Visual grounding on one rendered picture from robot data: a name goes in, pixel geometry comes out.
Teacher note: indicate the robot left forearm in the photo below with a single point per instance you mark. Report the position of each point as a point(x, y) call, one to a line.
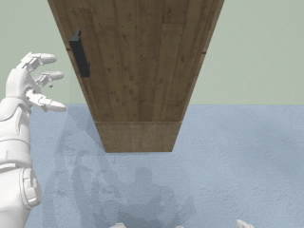
point(15, 139)

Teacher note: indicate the robot left shin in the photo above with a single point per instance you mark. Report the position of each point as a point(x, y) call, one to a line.
point(119, 224)

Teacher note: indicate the handle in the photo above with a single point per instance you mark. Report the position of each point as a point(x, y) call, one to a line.
point(79, 54)

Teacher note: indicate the left robot hand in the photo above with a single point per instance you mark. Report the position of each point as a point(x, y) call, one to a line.
point(20, 84)

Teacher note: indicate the cupboard door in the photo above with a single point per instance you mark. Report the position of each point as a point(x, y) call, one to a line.
point(143, 54)

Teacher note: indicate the left robot upper arm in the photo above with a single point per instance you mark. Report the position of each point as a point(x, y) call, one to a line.
point(20, 191)

